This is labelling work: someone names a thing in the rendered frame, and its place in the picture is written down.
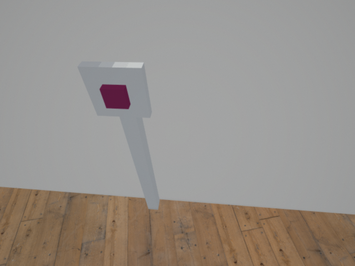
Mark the button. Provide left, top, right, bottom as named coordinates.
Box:
left=100, top=84, right=130, bottom=109

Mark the panel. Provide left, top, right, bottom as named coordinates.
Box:
left=77, top=62, right=160, bottom=210

